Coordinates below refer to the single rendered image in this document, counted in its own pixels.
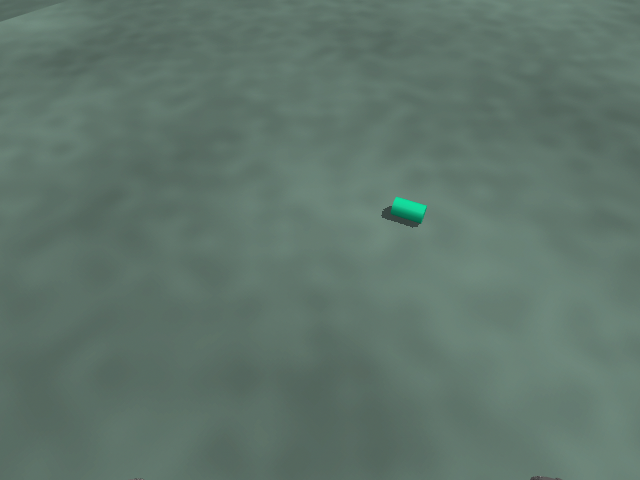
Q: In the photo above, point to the can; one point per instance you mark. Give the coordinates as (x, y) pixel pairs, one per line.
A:
(408, 209)

